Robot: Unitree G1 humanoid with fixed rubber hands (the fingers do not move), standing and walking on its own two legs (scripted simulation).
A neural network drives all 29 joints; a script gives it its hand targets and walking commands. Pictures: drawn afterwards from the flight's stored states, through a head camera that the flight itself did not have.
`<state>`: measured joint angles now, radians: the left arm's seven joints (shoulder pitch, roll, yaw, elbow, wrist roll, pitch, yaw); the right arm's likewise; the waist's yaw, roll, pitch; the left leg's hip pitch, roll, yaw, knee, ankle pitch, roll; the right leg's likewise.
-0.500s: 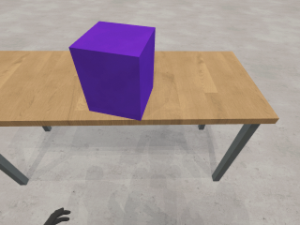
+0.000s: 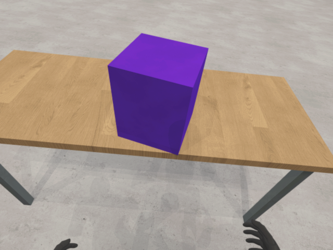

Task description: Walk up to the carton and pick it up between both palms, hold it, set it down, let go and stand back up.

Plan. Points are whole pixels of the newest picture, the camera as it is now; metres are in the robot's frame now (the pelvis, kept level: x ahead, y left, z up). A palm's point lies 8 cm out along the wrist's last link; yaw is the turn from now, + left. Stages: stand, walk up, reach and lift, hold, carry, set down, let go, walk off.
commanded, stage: walk up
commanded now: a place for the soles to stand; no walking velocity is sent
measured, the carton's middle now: (160, 95) +0.58 +0.03 +0.07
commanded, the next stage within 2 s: none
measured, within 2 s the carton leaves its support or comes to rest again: neither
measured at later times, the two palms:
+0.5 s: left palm out of the picture +0.14 +0.25 -0.07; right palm out of the picture +0.13 -0.28 -0.07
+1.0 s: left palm (35, 246) +0.18 +0.31 -0.10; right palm out of the picture +0.08 -0.24 -0.09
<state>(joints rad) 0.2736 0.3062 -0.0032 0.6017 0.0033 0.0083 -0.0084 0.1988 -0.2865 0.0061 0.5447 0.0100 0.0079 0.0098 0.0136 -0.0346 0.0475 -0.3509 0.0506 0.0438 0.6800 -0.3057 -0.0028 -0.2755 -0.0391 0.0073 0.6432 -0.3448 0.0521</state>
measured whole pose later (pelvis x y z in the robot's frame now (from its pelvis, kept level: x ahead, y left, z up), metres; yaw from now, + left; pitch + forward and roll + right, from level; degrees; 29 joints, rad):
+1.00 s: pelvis +0.07 +0.04 +0.00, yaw -3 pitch -3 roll +0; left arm 0.35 0.32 0.06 0.63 0.05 0.01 -0.03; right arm 0.45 -0.27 -0.05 0.65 -0.06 -0.03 0.00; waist -0.04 -0.05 0.08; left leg -0.27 0.03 0.10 0.64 -0.32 0.03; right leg -0.51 -0.02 0.01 1.10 -0.39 0.01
